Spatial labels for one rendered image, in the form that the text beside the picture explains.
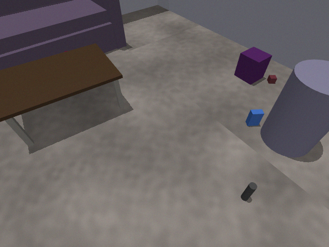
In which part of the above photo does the sofa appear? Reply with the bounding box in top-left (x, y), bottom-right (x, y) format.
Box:
top-left (0, 0), bottom-right (126, 70)

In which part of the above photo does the coffee table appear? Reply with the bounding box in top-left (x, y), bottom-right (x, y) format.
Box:
top-left (0, 43), bottom-right (124, 147)

